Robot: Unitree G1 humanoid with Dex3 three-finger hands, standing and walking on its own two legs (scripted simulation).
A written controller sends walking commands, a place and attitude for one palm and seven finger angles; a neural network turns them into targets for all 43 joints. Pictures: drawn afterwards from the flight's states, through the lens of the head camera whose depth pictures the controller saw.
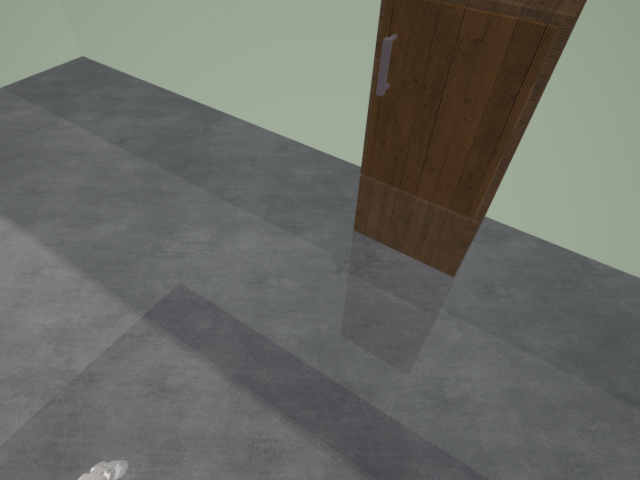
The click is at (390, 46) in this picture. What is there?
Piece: cupboard door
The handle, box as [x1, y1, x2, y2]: [376, 34, 397, 95]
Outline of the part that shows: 397,34 393,34 383,39 376,94 382,95 389,86 389,84 386,82 391,43 396,38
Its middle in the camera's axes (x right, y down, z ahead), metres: +0.19 -0.49 +1.09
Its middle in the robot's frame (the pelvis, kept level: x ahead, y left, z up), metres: +1.16 -0.14 +0.00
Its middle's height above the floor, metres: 0.77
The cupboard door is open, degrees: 0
